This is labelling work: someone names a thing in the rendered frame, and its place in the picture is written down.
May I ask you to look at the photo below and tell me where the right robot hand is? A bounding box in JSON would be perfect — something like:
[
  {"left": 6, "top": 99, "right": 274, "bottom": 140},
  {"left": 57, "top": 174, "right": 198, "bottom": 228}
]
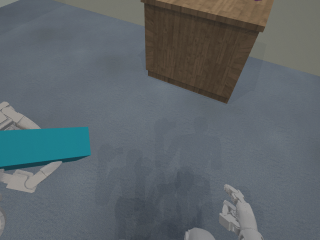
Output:
[{"left": 219, "top": 184, "right": 258, "bottom": 237}]

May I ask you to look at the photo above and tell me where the table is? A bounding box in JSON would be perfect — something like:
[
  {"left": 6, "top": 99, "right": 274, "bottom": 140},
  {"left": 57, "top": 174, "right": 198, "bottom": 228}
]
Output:
[{"left": 140, "top": 0, "right": 274, "bottom": 104}]

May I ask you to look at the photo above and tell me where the left robot hand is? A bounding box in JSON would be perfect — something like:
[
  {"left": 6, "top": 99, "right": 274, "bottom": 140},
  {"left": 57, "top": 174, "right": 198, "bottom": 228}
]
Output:
[{"left": 0, "top": 101, "right": 62, "bottom": 193}]

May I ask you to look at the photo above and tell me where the sponge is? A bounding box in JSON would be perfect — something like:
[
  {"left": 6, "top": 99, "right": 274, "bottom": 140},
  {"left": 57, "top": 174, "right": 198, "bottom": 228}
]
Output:
[{"left": 0, "top": 127, "right": 91, "bottom": 171}]

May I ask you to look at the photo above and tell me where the right robot thigh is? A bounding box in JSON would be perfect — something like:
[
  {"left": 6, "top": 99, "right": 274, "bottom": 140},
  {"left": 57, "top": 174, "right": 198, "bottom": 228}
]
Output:
[{"left": 184, "top": 228, "right": 215, "bottom": 240}]

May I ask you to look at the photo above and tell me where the robot right forearm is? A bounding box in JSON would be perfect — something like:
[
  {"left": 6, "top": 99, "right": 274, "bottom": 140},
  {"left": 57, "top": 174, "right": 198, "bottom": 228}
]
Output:
[{"left": 238, "top": 229, "right": 264, "bottom": 240}]

